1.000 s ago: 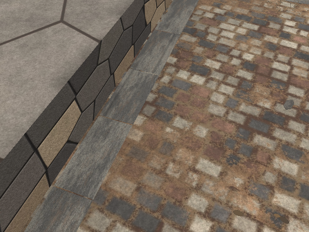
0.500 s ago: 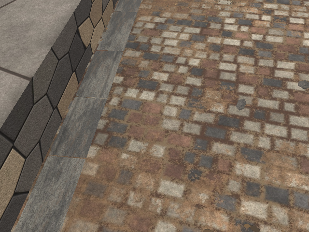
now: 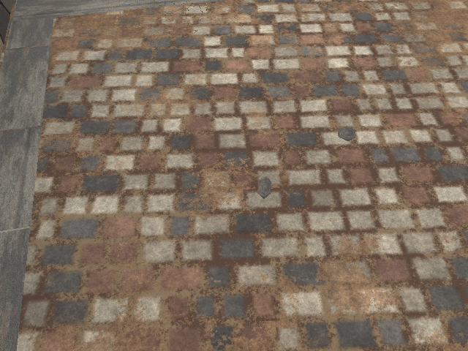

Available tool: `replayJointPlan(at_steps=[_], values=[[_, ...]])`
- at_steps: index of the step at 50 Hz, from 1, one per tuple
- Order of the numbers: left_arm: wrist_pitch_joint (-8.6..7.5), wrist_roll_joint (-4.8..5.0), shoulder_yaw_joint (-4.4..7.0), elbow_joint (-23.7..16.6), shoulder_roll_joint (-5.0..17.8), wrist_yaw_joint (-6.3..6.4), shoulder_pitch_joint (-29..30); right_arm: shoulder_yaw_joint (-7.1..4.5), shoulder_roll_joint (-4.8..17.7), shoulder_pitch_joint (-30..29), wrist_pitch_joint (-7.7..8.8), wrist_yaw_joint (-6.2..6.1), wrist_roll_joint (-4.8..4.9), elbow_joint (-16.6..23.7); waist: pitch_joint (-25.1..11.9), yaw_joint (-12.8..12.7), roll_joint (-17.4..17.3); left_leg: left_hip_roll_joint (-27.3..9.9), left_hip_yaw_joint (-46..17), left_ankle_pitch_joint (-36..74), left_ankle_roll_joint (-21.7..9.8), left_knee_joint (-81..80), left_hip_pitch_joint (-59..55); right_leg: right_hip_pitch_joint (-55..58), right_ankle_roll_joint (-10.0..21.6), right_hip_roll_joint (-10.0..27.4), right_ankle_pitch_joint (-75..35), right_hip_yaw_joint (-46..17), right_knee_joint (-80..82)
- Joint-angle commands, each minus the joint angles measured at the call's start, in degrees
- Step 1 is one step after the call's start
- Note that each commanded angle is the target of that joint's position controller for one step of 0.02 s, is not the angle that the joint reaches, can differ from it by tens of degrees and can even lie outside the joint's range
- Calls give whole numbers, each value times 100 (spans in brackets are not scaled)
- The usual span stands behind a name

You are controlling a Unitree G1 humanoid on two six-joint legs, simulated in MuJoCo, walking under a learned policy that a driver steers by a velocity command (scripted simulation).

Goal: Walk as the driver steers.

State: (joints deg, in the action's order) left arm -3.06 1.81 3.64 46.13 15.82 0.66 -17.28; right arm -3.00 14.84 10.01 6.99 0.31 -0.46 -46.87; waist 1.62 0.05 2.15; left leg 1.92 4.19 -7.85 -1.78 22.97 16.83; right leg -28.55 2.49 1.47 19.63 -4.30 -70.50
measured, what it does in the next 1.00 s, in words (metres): walks ahead: right foot, then left foot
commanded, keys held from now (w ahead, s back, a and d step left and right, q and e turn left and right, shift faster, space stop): w+e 0.34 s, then w+q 0.66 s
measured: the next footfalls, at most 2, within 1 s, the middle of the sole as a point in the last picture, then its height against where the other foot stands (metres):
right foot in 0.36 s outside the picture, level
left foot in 0.94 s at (253, 278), level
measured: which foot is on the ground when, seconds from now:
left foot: down 0.00-0.38, up 0.40-0.92, down 0.94-1.00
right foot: up 0.00-0.34, down 0.36-0.92, up 0.94-1.00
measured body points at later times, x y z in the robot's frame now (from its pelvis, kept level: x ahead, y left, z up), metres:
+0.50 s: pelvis +0.27 -0.09 -0.01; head +0.30 -0.11 +0.44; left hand +0.47 +0.12 -0.10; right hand +0.28 -0.39 -0.14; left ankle +0.21 +0.09 -0.64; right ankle +0.30 -0.18 -0.74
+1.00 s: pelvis +0.56 -0.10 -0.02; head +0.60 -0.10 +0.42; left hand +0.62 +0.18 -0.15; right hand +0.73 -0.36 -0.12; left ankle +0.65 -0.03 -0.74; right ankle +0.34 -0.20 -0.65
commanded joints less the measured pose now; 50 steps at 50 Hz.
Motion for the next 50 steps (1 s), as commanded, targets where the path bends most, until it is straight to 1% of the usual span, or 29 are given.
replayJointPlan(at_steps=[1,4,6,9,12,14,16,17,18,19,20,21,22,23,24,25,28,30,32,36,41,42,44,45,46,47,48,49,50], values=[[53,0,42,-458,95,-17,-217,-137,516,16,110,35,18,147,-120,-75,-610,-1652,-1330,299,-1028,-1533,-546,-838,-17,651,-353,-195,87],[75,-63,38,-729,151,-16,169,-221,753,132,125,30,20,27,-36,-50,-440,-1732,-803,926,-1117,-1628,-727,-1285,-91,715,-989,-246,702],[32,-49,27,-840,164,-83,423,-241,848,173,88,17,17,-4,-30,20,-435,-1644,-395,1178,-1028,-1594,-919,-1328,-89,689,-1619,-162,1360],[-30,-54,-22,-1071,105,-226,1105,-246,974,343,9,-14,51,-41,88,288,-422,-1557,98,1183,-860,-1482,-1111,-1142,-51,578,-2286,231,2400],[-11,-28,-37,-1358,123,-337,1610,-280,1142,617,-97,-26,132,-120,244,465,-469,-1733,239,1035,-740,-1358,-1591,-1166,35,502,-2050,460,2980],[5,-31,-9,-1520,207,-391,1740,-315,1245,694,-189,-33,185,-158,292,442,-522,-1869,342,1428,-639,-1097,-1958,-1131,174,385,-1512,629,3211],[33,-57,98,-1557,409,-399,1417,-357,1394,631,-273,-65,209,-127,-6,155,-723,-1863,579,3251,-508,-277,-2121,-426,398,0,-888,963,3342],[43,-57,224,-1412,607,-385,749,-365,1432,546,-330,-91,213,-96,-383,-258,-719,-1727,777,4104,-402,705,-2011,465,563,-310,-916,1155,3593],[56,-60,417,-1105,924,-304,-301,-274,1220,692,-342,-113,184,-107,-942,-737,-485,-1508,853,3956,-239,2047,-1192,2181,794,-498,-1227,998,3859],[92,-52,528,-961,1436,-166,-1007,-43,600,960,-276,-61,-94,19,-1516,-739,836,-1105,847,127,-9,4020,625,4010,1189,934,-1740,-1004,3848],[17,-65,471,-1072,1623,-204,-937,83,366,1370,-69,53,54,127,-2551,-359,1563,-169,-211,-2652,139,5625,2333,5255,2247,2139,-594,-4138,5043],[-44,-137,334,-1031,1088,-267,-956,-95,1036,685,48,110,341,118,-2215,-736,465,-483,-820,-2243,40,5950,2863,4934,1866,2073,-605,-3672,5317],[-88,-162,275,-1008,950,-270,-635,-88,995,281,71,121,434,263,-1413,-623,382,-701,-730,-1785,-55,5720,2997,4106,1612,1897,-1133,-2653,5254],[-124,-151,208,-1030,769,-275,-162,-65,880,208,30,70,330,202,-985,-352,-143,-1002,-758,-1304,-35,5276,2648,3176,1378,1646,-1728,-1887,5283],[-165,-169,144,-1048,542,-273,179,-100,877,264,-51,44,238,136,-745,-141,-67,-1159,-815,-1005,-4,4905,2320,2576,1251,1388,-2001,-1326,5428],[-214,-203,126,-1032,489,-266,322,-109,823,497,-152,53,235,54,-670,25,91,-1241,-864,-754,28,4771,1959,2201,1174,1280,-2044,-1007,5647],[-382,-256,155,-827,518,-231,314,-116,614,616,-355,17,236,-37,-401,143,14,-1115,-955,-242,149,4430,1967,1888,1121,1161,-2622,-240,6044],[-402,-298,169,-682,513,-161,160,-123,534,348,-379,-6,227,39,-183,48,14,-976,-1138,253,208,3979,2372,2035,1010,1095,-2835,177,6142],[-394,-292,162,-592,500,-101,110,-132,491,159,-348,12,208,105,-76,-4,59,-834,-1183,855,219,3315,2544,2218,873,1028,-2802,510,6214],[-376,-253,177,-423,594,-19,26,-55,297,-411,-302,139,158,296,191,-247,57,-723,-792,1665,137,2072,2498,2525,669,1061,-2700,987,6356],[-192,-165,238,-133,727,47,-306,14,202,-1027,-273,340,150,747,432,-464,16,-628,-338,933,-115,1427,2946,3568,631,1425,-3559,1252,5875],[-142,-153,249,-132,780,66,-246,5,224,-1033,-271,383,162,827,385,-398,62,-544,-193,651,-201,1350,2817,3658,584,1453,-4114,1334,5658],[-61,-135,286,-180,964,127,-93,-76,390,-755,-301,417,179,905,13,-149,318,-172,206,69,-431,1377,2057,3714,449,1433,-6062,1500,4940],[-17,-128,300,-206,1052,158,-14,-161,551,-308,-323,407,192,857,-287,121,439,54,337,-196,-573,1420,1423,3650,380,1398,-6866,1552,4276],[10,-106,301,-229,1114,175,118,-308,834,484,-332,360,202,710,-717,585,384,256,325,-18,-774,1123,267,3270,249,1245,-6901,1631,3199],[-41,-113,258,-298,1062,186,165,-491,1242,1387,-373,246,177,542,-1209,1059,-3,-37,-434,268,-1057,785,-1426,2106,12,965,-5461,1632,1591],[-198,-313,-27,-540,102,51,-527,-601,1831,1480,-366,167,178,537,-1713,379,-1672,-1635,-3508,-62,-2132,634,-3602,-622,-386,-222,601,1251,-667],[-465,-136,-47,-634,386,-60,-156,-492,1510,1636,-302,172,139,655,-2611,670,-1230,-2113,-5370,-693,-2546,-307,-4244,-1439,-301,-552,1435,-182,-1518],[-588,73,34,-826,698,-118,468,-418,1176,1464,-272,163,108,655,-1838,803,-860,-1943,-4509,-549,-2154,-489,-3809,-1914,-148,-186,919,-363,-1359]])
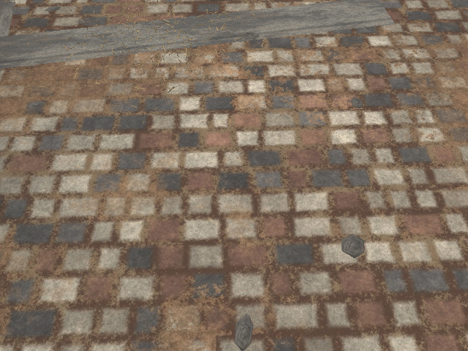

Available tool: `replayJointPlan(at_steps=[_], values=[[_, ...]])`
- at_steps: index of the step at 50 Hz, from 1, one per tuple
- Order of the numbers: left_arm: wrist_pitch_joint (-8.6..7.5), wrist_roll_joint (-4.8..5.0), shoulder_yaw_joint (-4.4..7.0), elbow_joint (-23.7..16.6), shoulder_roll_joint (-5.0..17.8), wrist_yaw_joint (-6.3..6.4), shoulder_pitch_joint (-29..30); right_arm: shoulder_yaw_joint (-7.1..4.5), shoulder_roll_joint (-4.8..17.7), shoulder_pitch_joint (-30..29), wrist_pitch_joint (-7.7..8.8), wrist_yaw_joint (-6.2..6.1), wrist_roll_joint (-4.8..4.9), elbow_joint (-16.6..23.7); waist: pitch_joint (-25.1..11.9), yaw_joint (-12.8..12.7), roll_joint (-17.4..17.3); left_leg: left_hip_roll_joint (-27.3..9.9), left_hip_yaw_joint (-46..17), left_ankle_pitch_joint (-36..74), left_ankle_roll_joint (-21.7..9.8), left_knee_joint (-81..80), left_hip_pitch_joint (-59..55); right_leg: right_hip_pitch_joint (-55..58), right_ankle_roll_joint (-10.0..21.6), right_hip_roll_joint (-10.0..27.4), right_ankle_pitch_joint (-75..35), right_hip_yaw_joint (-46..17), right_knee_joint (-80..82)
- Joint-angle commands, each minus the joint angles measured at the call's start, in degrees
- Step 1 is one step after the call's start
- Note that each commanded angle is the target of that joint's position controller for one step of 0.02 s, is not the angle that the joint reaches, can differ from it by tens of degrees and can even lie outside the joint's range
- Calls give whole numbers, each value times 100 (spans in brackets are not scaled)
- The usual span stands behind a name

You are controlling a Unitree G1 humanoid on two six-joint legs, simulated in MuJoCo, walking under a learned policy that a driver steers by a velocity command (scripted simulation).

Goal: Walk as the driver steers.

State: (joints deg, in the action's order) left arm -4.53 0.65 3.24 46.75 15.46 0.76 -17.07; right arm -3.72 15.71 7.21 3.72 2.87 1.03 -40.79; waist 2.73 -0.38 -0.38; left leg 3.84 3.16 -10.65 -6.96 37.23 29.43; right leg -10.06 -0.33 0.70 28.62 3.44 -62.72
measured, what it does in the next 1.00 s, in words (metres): walks ahead, turning left: right foot, then left foot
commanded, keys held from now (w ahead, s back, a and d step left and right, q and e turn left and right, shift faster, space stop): w+q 0.44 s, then w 0.36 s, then w+e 0.20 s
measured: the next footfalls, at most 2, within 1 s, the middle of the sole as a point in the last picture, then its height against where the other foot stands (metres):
right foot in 0.42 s outside the picture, level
left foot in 0.90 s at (164, 301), level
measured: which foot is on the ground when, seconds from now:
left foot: down 0.00-0.42, up 0.44-0.88, down 0.90-1.00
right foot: up 0.00-0.40, down 0.42-0.90, up 0.92-1.00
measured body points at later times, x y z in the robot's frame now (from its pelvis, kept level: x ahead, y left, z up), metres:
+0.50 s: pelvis +0.29 -0.02 +0.01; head +0.31 -0.02 +0.46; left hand +0.40 +0.28 -0.06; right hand +0.44 -0.27 -0.10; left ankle +0.13 +0.06 -0.64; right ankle +0.39 -0.11 -0.71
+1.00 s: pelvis +0.51 +0.11 +0.02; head +0.53 +0.13 +0.47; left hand +0.44 +0.38 -0.12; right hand +0.78 -0.06 -0.05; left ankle +0.53 +0.22 -0.71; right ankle +0.45 -0.08 -0.63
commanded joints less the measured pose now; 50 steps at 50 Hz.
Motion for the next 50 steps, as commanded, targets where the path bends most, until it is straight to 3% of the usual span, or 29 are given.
replayJointPlan(at_steps=[1,2,3,5,7,11,15,18,19,20,21,22,23,24,25,26,28,32,35,38,41,43,44,45,46,47,48,50], values=[[-494,152,42,-968,710,-110,629,-286,884,1326,73,-95,15,125,-1306,581,-74,-1893,-3646,169,-1390,-1937,-4130,-3654,209,158,-501,-1058,-1551],[-485,-5,72,-937,714,-60,706,-230,707,912,71,-90,30,227,-883,311,240,-1656,-3118,795,-1230,-2005,-3239,-3329,166,333,-706,-963,-1041],[-418,-90,125,-939,781,-45,583,-178,585,694,73,-112,-33,338,-762,97,152,-1505,-2788,1277,-1194,-2136,-2666,-2908,112,459,-862,-979,-770],[-268,-148,135,-956,701,-37,390,-190,641,577,75,-148,-35,415,-608,-96,16,-1323,-2464,1739,-1191,-2335,-2064,-2614,-54,530,-989,-874,-279],[-171,-181,80,-1026,535,-8,544,-227,804,690,86,-217,-28,378,-473,-88,-16,-1171,-2079,2175,-1132,-2388,-1606,-2549,-236,493,-1300,-701,344],[-166,-165,-35,-1224,292,-27,1422,-256,916,983,-14,-337,49,280,-407,262,-350,-691,-1616,1695,-691,-2184,-1283,-2142,-363,143,-2859,-541,2184],[-252,-43,11,-1387,451,-130,1974,-250,922,1327,-103,-362,74,192,-446,506,-540,-870,-2183,964,-541,-1821,-1705,-1884,-307,-129,-3127,-644,3143],[-348,-16,136,-1373,689,-181,1775,-254,903,1257,-141,-387,55,216,-462,306,-728,-1083,-2773,792,-410,-1359,-2159,-1562,-61,-160,-2544,-774,3520],[-380,-17,193,-1278,751,-169,1398,-239,845,1122,-149,-387,49,265,-550,69,-782,-996,-2799,953,-312,-1087,-2123,-1063,78,-169,-2563,-697,3753],[-413,-79,282,-1179,917,-132,834,-175,656,1030,-129,-372,22,340,-930,-227,-713,-735,-2595,1187,-127,-398,-1891,-91,299,80,-2603,-821,3809],[-414,-167,374,-1121,1257,-74,-70,-48,322,1018,-95,-350,-75,481,-1726,-584,-70,-366,-2067,337,104,1202,-1158,1397,697,1105,-2323,-1805,3733],[-338,-223,469,-882,1651,-107,-507,53,45,1915,-41,-343,88,617,-2295,-165,1951,342,-1386,-2362,456,2957,913,3072,1708,2360,-1269,-4517,4191],[-313,-78,372,-941,1099,-132,-452,-38,643,1917,-37,-361,160,415,-1914,-317,1398,-153,-1492,-2168,539,3728,1630,2850,1667,2390,66,-4999,4453],[-276,-56,270,-963,734,-111,-267,-112,913,1278,-65,-356,101,457,-1169,-494,791,-326,-1393,-1583,577,3899,1758,2164,1392,2068,-6,-4033,4530],[-233,-108,211,-956,647,-122,-25,-101,825,937,-77,-359,12,527,-751,-404,383,-483,-1220,-1187,593,3768,1568,1437,1240,1781,-710,-3302,4615],[-209,-124,171,-902,552,-135,121,-103,728,706,-54,-337,-49,611,-419,-306,335,-597,-1200,-952,597,3487,1466,902,1217,1544,-1315,-2823,4741],[-229,-139,122,-811,449,-149,211,-71,501,780,-57,-272,14,618,-287,-77,592,-757,-1070,-791,582,3023,1035,346,1177,1240,-1933,-2156,5006],[-253,-41,197,-565,757,-157,121,53,235,438,-51,-235,-69,697,-260,-43,521,-908,-732,-363,681,1831,1005,215,1379,1254,-2902,-1531,5292],[-183,11,220,-427,921,-139,32,131,135,-72,24,-172,-54,753,-227,-221,482,-887,-517,522,690,693,650,154,1245,1101,-3042,-1032,5339],[-118,75,225,-244,1040,-152,-284,122,202,-563,64,-119,0,867,-163,-415,522,-732,-360,903,673,-35,323,298,1142,1133,-2964,-888,5249],[-33,128,232,-85,1111,-151,-477,77,319,-840,103,-70,25,1018,-50,-409,585,-638,-335,579,490,-486,146,626,1043,1360,-3055,-1051,5029],[36,147,232,-40,1185,-125,-379,-32,494,-332,144,-79,-4,912,-244,11,572,-435,-202,515,323,-950,-769,603,889,1290,-3848,-1019,4443],[41,131,186,-36,1081,-114,-388,-170,742,394,144,-128,-50,688,-690,354,451,-376,-179,562,187,-1053,-1897,340,741,1010,-4404,-802,3595],[9,14,51,-186,770,-111,-283,-312,1164,1434,128,-211,-152,532,-1495,821,-4,-1328,-1134,683,-158,-899,-3521,-663,484,671,-3402,-526,1985],[-84,-2,-142,-334,132,-101,-861,-393,1637,1783,66,-247,-234,488,-2185,590,-1504,-2781,-3547,-152,-923,-1397,-5123,-2746,113,-172,-53,-306,-53],[-137,118,-14,-240,667,-104,-723,-287,1171,1912,68,-230,-171,442,-2205,784,-1170,-2796,-4234,-902,-1013,-1796,-4899,-3329,111,-55,419,-1044,-927],[-142,212,80,-357,921,-114,-361,-191,915,1605,87,-223,-112,411,-1415,698,-923,-2626,-3377,-803,-807,-1882,-4309,-3668,142,186,-35,-1046,-1122],[-74,97,102,-413,822,-87,23,-80,542,919,132,-179,-126,396,-695,361,-596,-2133,-2209,-135,-562,-2239,-3049,-3355,110,544,-852,-904,-707]])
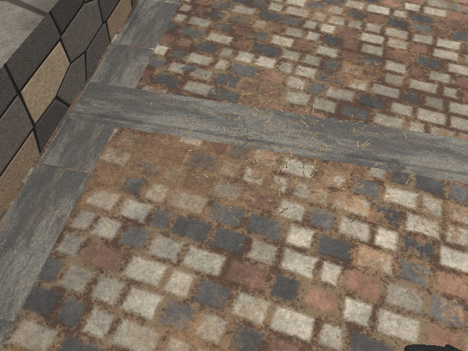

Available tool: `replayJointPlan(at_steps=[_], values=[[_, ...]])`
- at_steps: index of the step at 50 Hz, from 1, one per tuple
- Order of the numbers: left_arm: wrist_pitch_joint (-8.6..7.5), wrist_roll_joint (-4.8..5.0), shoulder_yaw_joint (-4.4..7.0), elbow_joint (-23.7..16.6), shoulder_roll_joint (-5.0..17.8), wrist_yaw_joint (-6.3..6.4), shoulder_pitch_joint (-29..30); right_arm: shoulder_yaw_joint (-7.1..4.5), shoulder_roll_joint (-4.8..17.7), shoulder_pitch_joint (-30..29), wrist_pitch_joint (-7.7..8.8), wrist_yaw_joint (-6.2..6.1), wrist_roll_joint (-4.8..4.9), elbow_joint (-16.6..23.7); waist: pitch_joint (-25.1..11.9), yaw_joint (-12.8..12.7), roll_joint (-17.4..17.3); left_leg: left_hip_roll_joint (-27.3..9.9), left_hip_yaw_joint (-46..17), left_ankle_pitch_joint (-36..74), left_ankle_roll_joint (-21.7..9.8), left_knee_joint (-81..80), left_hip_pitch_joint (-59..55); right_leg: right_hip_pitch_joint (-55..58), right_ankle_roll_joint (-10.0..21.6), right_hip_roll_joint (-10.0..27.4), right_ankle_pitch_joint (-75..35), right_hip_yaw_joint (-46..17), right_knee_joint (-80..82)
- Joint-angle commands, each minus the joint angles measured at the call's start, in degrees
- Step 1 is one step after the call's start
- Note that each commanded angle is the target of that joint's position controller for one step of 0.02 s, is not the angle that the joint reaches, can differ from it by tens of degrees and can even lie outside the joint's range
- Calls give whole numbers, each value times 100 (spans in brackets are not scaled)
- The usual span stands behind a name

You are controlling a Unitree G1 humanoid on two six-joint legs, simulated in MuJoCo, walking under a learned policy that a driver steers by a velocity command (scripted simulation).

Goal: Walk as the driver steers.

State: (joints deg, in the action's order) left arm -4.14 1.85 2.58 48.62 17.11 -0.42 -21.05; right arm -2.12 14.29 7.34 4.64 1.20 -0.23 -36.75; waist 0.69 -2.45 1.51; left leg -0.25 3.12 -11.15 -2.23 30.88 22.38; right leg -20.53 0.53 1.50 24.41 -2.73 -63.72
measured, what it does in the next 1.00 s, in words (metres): walks ahead, turning right: right foot, then left foot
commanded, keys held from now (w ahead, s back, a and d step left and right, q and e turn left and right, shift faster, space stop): w+e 0.62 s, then w+q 0.38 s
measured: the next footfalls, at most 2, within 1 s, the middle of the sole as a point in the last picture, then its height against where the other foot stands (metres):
right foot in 0.42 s outside the picture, level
left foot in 0.96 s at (272, 273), level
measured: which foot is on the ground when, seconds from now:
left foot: down 0.00-0.44, up 0.46-0.94, down 0.96-1.00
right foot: up 0.00-0.40, down 0.42-0.98, up 1.00-1.00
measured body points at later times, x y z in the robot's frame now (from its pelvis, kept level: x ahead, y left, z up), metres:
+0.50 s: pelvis +0.25 -0.07 -0.02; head +0.29 -0.09 +0.43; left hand +0.51 +0.13 -0.10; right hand +0.23 -0.36 -0.14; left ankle +0.11 +0.11 -0.64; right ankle +0.32 -0.17 -0.73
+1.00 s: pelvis +0.55 -0.12 -0.01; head +0.58 -0.12 +0.44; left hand +0.69 +0.14 -0.14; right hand +0.65 -0.42 -0.10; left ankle +0.67 -0.07 -0.73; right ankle +0.33 -0.17 -0.70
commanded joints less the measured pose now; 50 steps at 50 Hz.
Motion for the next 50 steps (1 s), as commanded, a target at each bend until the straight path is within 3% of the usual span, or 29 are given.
replayJointPlan(at_steps=[1,3,6,11,16,17,19,20,21,22,23,24,25,26,27,28,32,36,39,42,45,46,47,48,49,50], values=[[-30,-36,189,-571,585,34,340,-211,555,705,90,5,-31,-28,-331,380,-853,-1564,-1792,261,-956,-1814,-1904,-1988,3,581,-681,-338,-445],[112,-10,160,-531,334,28,214,-247,545,564,190,7,-42,-136,-209,200,-768,-1516,-1275,824,-965,-2110,-1480,-1699,-59,603,-954,-338,-316],[200,-45,162,-666,227,33,506,-321,684,613,247,-56,-75,-334,0,170,-520,-1518,-631,1486,-953,-2269,-1471,-2021,-145,593,-1543,-450,137],[165,-76,88,-940,71,-130,1353,-387,915,792,178,-159,-38,-561,252,444,-414,-1396,247,1557,-749,-2353,-1678,-1928,-69,509,-2777,-73,1712],[165,-61,64,-1374,88,-296,2127,-468,1134,1185,3,-191,90,-823,497,686,-394,-1661,583,1885,-609,-2042,-2538,-2084,208,407,-2290,345,2532],[169,-61,84,-1441,129,-324,2152,-482,1184,1180,-40,-196,113,-848,465,641,-438,-1691,662,2362,-553,-1841,-2682,-1974,299,322,-2022,469,2618],[199,-73,187,-1481,311,-343,1857,-526,1366,1086,-118,-234,148,-833,114,374,-666,-1672,838,4327,-420,-1045,-2835,-1252,529,-62,-1415,833,2644],[215,-61,299,-1369,494,-330,1286,-540,1431,1018,-172,-257,164,-818,-224,32,-712,-1586,943,5098,-336,-207,-2759,-500,680,-328,-1250,984,2739],[228,-52,489,-1124,814,-263,338,-506,1384,952,-195,-281,184,-789,-712,-475,-582,-1353,1087,4937,-143,1046,-2208,918,903,-576,-1616,957,3141],[294,-45,680,-963,1380,-124,-441,-378,1059,1092,-138,-289,16,-658,-1229,-684,273,-1042,1084,2517,146,2924,-623,2680,1279,329,-1861,-536,3243],[232,-24,693,-1147,1817,-118,-34,-159,398,1394,53,-225,-54,-312,-1828,-4,1491,290,210,-2132,483,4908,1729,4201,2455,1669,-804,-4043,4204],[161,-67,545,-1219,1311,-159,-205,-245,928,820,279,-128,138,-251,-2131,-466,663,54,-922,-2055,339,5194,2303,4288,2328,1774,-527,-4353,4723],[95,-103,463,-1161,1006,-160,-81,-258,1003,418,367,-87,301,-110,-1377,-429,461,-177,-855,-1616,204,4975,2578,3721,2075,1582,-869,-3460,4683],[58,-77,409,-1180,847,-164,270,-234,916,393,395,-122,205,-140,-820,-115,-75,-443,-837,-1180,165,4380,2339,2792,1844,1295,-1502,-2729,4666],[46,-93,349,-1252,633,-142,626,-280,981,391,365,-166,43,-201,-618,90,-89,-620,-830,-944,196,3868,1937,2109,1700,1087,-2041,-2246,4711],[46,-151,308,-1359,553,-114,830,-309,997,499,291,-157,-6,-225,-491,268,4,-698,-847,-777,235,3665,1575,1615,1674,940,-2394,-2012,4848],[3,-145,342,-1286,714,6,776,-239,714,411,85,-156,-71,-190,-293,376,21,-619,-612,-144,555,2636,1348,831,1689,723,-3197,-1341,5114],[-11,-139,289,-1046,674,57,467,-99,476,-290,99,-65,4,-148,-124,-29,261,-518,-431,1608,533,952,1034,788,1271,462,-2864,-618,5168],[-45,-144,291,-855,788,21,193,-92,561,-715,125,13,112,-41,59,-270,278,-454,-417,1975,361,420,1114,1198,1231,763,-2308,-710,5238],[-15,-151,310,-655,837,23,25,-104,645,-979,144,112,133,125,268,-334,220,-412,-465,1430,91,159,1704,2077,1167,1123,-2622,-730,5052],[58,-141,347,-577,922,80,133,-125,701,-758,146,212,136,166,168,-134,284,-224,-369,661,-188,46,1505,2555,969,1253,-3892,-478,4614],[81,-152,359,-604,972,100,250,-176,796,-431,133,212,124,99,-80,51,341,-28,-196,493,-293,38,950,2549,875,1171,-4903,-315,4248],[122,-154,349,-639,969,123,386,-279,941,220,117,189,98,-76,-498,418,265,226,25,633,-434,-101,-1,2413,743,957,-5839,-41,3447],[134,-193,293,-717,862,168,413,-406,1210,1033,96,148,81,-260,-1013,784,60,80,-339,956,-651,-70,-1344,1745,533,700,-5654,220,2251],[32,-294,153,-920,470,156,-132,-550,1816,1626,84,110,42,-256,-1783,672,-1070,-1274,-2690,787,-1513,-124,-3473,-308,95,-28,-3268,487,40],[-105,-282,65,-887,306,87,-146,-486,1540,1833,61,129,161,-352,-2179,699,-1765,-1852,-4864,-281,-2036,-1154,-4393,-1771,-91,-720,582,-90,-1101]])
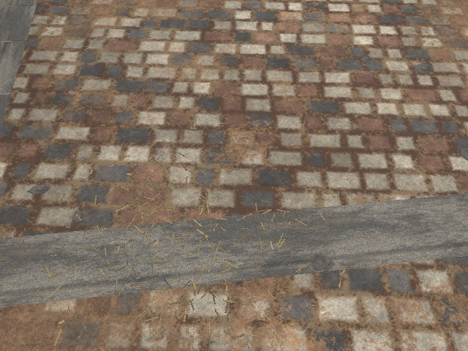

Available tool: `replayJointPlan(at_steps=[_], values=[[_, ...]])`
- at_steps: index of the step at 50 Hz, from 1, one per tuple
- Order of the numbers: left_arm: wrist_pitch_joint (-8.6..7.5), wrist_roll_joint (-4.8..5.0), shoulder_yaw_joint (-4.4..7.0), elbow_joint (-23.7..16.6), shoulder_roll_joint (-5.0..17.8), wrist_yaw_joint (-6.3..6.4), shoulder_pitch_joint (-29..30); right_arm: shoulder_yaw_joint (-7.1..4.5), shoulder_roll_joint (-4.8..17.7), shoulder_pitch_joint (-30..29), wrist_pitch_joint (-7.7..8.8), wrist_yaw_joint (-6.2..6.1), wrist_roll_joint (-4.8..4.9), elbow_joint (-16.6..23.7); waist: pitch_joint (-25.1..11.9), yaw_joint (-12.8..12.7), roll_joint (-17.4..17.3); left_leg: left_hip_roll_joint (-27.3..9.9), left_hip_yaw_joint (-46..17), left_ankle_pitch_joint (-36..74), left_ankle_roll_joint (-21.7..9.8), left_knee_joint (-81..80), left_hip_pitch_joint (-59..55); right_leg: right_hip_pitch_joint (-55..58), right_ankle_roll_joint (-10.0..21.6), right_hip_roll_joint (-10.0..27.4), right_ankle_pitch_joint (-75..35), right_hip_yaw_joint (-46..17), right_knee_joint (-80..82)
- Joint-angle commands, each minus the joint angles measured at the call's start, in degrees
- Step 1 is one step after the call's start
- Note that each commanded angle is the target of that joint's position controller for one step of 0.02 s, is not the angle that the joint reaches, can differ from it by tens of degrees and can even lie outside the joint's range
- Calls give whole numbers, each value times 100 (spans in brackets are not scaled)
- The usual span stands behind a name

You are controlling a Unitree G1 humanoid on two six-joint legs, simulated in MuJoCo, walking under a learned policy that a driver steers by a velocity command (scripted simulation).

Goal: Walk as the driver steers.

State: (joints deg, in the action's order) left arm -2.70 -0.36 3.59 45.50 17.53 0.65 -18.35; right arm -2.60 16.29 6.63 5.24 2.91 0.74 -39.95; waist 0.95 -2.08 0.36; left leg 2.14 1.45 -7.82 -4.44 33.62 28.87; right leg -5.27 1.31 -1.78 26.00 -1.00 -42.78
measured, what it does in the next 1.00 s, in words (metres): walks ahead, turning left: right foot, then left foot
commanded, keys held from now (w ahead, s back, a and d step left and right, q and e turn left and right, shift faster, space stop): w+q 0.54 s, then w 0.08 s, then no key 0.04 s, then e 0.34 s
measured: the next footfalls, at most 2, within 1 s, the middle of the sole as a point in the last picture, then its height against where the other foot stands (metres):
right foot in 0.46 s outside the picture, level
left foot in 0.88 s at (165, 314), level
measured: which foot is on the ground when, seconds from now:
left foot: down 0.00-0.46, up 0.48-0.86, down 0.88-1.00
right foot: up 0.00-0.44, down 0.46-0.88, up 0.90-1.00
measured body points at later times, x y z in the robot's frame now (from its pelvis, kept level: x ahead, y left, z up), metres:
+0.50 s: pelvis +0.29 +0.00 +0.01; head +0.31 +0.01 +0.45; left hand +0.45 +0.30 -0.05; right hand +0.39 -0.27 -0.11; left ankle +0.11 +0.08 -0.69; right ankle +0.41 -0.08 -0.72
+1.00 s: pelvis +0.47 +0.09 +0.01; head +0.50 +0.12 +0.46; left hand +0.42 +0.38 -0.12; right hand +0.74 -0.07 -0.06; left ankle +0.52 +0.22 -0.72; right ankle +0.44 -0.07 -0.65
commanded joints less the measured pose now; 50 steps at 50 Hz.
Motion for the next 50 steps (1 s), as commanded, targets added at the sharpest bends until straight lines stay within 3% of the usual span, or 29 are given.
replayJointPlan(at_steps=[1,2,3,4,6,8,13,18,21,22,23,24,25,26,27,28,30,31,33,35,37,40,43,44,45,46,47,48,50], values=[[-385,121,39,-694,675,-115,11,-334,1026,1711,-24,-65,77,28,-1611,797,-1073,-2001,-4357,-1436,-1517,-1637,-4728,-3932,-60,11,249,-706,-3520],[-459,206,27,-838,693,-149,507,-304,914,1378,-54,-94,22,134,-975,757,-553,-1801,-3661,-1323,-1323,-1707,-3948,-4003,8,256,-193,-590,-3295],[-493,102,23,-901,644,-138,750,-270,840,1095,-77,-100,-23,189,-460,578,-83,-1592,-3151,-781,-1220,-1827,-3106,-3880,12,446,-490,-498,-2773],[-471,-20,70,-908,673,-104,739,-225,725,910,-70,-119,-58,256,-340,392,-73,-1410,-2819,-212,-1152,-1928,-2607,-3532,-23,614,-741,-504,-2308],[-386,-78,77,-906,579,-76,539,-221,721,768,-86,-157,-54,334,-291,181,-347,-1178,-2493,522,-1187,-2085,-2118,-3163,-177,662,-888,-432,-1868],[-305,-89,50,-914,465,-35,573,-251,816,846,-76,-219,-29,295,-246,152,-370,-1065,-2155,1067,-1218,-2133,-1805,-3131,-362,624,-1133,-305,-1421],[-330,-53,-49,-1135,196,-45,1607,-305,952,1254,-165,-362,57,90,-130,514,-464,-639,-1701,1006,-833,-1991,-1462,-2690,-554,298,-2842,-233,526],[-448,52,4,-1291,344,-167,2206,-309,909,1641,-292,-418,101,-75,-108,679,-550,-836,-2375,584,-704,-1489,-2089,-2408,-423,57,-2842,-401,1476],[-525,79,117,-1183,546,-174,1754,-333,902,1462,-354,-437,76,-35,-201,358,-789,-909,-2731,969,-564,-952,-2325,-1711,-149,43,-2287,-372,1807],[-550,42,201,-1060,693,-135,1201,-289,772,1344,-350,-419,59,29,-540,56,-747,-665,-2564,1307,-405,-400,-2145,-789,55,171,-2412,-359,1993],[-559,-54,290,-982,969,-80,341,-182,491,1245,-318,-386,-13,160,-1317,-351,-366,-377,-2170,850,-209,978,-1473,735,448,1005,-2274,-1060,1748],[-478,-115,404,-811,1409,-58,-297,-52,91,2079,-260,-381,75,256,-2139,-130,1244,484,-1330,-1849,221,2853,546,2837,1422,2366,-1651,-3372,1860],[-427,62,348,-756,1037,-95,-365,-97,548,2180,-231,-389,145,216,-2019,-167,1523,83,-1247,-2611,313,3801,1460,2794,1564,2732,-373,-4495,2247],[-394,68,238,-833,619,-73,-86,-211,948,1611,-256,-384,140,216,-1160,-316,811,-176,-1251,-2084,374,4098,1697,2049,1275,2424,-153,-3671,2414],[-348,14,182,-854,492,-64,197,-235,958,1193,-286,-386,76,302,-629,-264,391,-366,-1029,-1629,416,4035,1584,1302,1047,2135,-680,-2833,2521],[-330,-10,137,-784,395,-80,349,-236,850,932,-279,-369,7,386,-234,-171,288,-482,-977,-1351,435,3773,1472,673,982,1865,-1267,-2332,2694],[-358,-50,83,-673,279,-113,451,-206,568,984,-294,-310,52,406,-32,68,533,-646,-894,-1126,414,3370,1032,-6,926,1524,-1810,-1641,3011],[-382,-18,89,-606,282,-135,437,-172,426,1037,-308,-293,68,391,-42,125,581,-653,-822,-1127,421,3170,928,-141,989,1481,-1994,-1445,3124],[-416,1,129,-488,451,-157,526,-123,291,826,-328,-303,-1,469,98,212,495,-614,-706,-1072,524,2532,868,-359,1135,1522,-3596,-1005,3167],[-379,42,147,-378,592,-153,625,-35,142,645,-274,-285,-123,505,-52,257,431,-637,-460,-537,575,1617,441,-492,1120,1366,-4863,-552,3024],[-281,117,168,-263,720,-126,498,0,120,325,-193,-231,-117,509,-228,109,488,-447,-238,265,597,805,-115,-581,988,1143,-5197,-272,2912],[-160,192,188,-57,852,-93,149,-54,297,-93,-146,-181,-93,611,-351,4,524,-227,-331,718,543,7,-462,-249,835,1190,-4808,-480,2545],[-107,237,161,-46,796,-49,260,-200,595,311,-106,-227,-175,474,-561,364,465,-179,-348,1466,255,-931,-1601,-373,472,1010,-4107,-699,1766],[-137,152,100,-95,604,-50,167,-295,927,575,-103,-302,-236,460,-843,437,196,-676,-663,2946,45,-907,-2432,-770,207,657,-3377,-558,1114],[-183,17,-41,-193,192,-58,-187,-362,1295,951,-177,-400,-394,536,-1523,452,-864,-2104,-1754,5217,-625,-368,-4031,-2140,-175,139,-795,-237,-414],[-129,114,-87,-118,194,-37,-733,-330,1147,1107,-309,-391,-326,534,-2366,479,-1669,-2906,-2650,5255,-1328,-431,-4396,-2632,-355,-25,1709,-296,-1699],[-8,199,70,-31,686,-21,-658,-267,881,999,-397,-362,-208,534,-2130,519,-1086,-2618,-2427,4009,-1261,-678,-3908,-2834,-446,176,1579,-493,-2343],[113,225,112,-108,714,24,-349,-226,741,682,-430,-359,-125,525,-1548,415,-905,-2352,-2069,2859,-1079,-931,-3425,-3198,-494,307,1229,-319,-2567],[403,155,160,-103,631,162,-242,-170,561,22,-441,-356,-133,505,-851,153,-839,-2000,-1489,1301,-876,-1504,-2127,-2919,-649,538,525,-267,-2485]])
Keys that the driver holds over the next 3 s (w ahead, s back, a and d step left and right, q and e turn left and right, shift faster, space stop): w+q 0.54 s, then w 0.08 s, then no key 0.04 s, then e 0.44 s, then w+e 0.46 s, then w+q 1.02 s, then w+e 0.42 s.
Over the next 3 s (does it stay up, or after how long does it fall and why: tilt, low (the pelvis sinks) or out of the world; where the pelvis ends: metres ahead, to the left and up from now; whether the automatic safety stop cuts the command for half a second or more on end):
stays up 1.36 0.27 0.03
